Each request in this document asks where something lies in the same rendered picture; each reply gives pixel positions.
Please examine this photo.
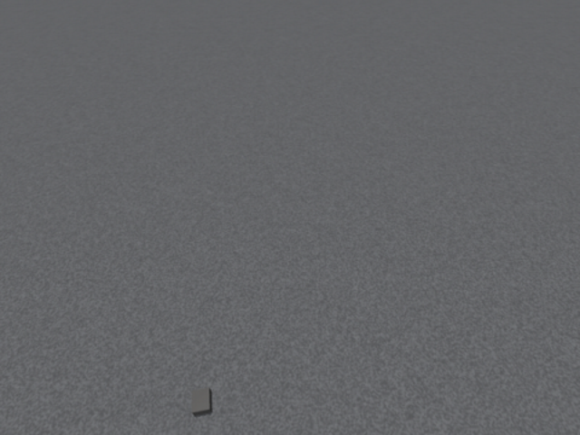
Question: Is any small box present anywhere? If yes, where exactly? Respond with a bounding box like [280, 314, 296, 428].
[191, 387, 212, 416]

